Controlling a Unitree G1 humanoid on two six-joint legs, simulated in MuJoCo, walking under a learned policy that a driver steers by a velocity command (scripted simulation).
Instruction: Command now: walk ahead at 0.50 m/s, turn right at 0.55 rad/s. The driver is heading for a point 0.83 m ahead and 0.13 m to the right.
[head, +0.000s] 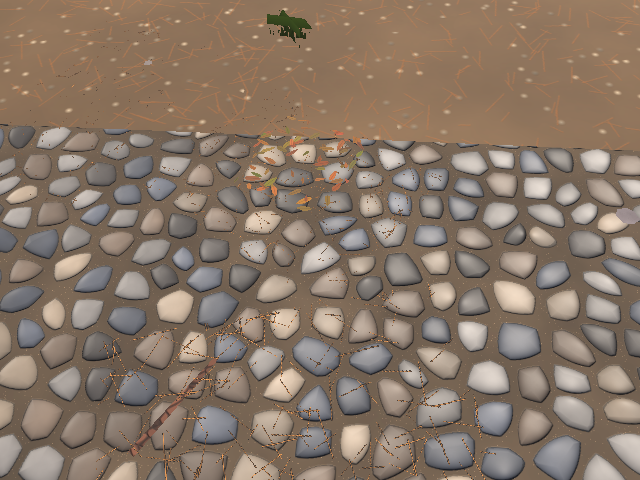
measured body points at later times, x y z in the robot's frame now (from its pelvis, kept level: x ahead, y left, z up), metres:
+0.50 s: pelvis +0.28 +0.05 +0.00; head +0.31 +0.05 +0.45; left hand +0.49 +0.28 -0.10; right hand +0.30 -0.25 -0.10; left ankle +0.33 +0.15 -0.74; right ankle +0.24 -0.09 -0.65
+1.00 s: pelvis +0.51 -0.11 +0.00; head +0.53 -0.14 +0.45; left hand +0.76 +0.05 -0.10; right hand +0.46 -0.41 -0.12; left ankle +0.58 +0.04 -0.65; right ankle +0.50 -0.19 -0.74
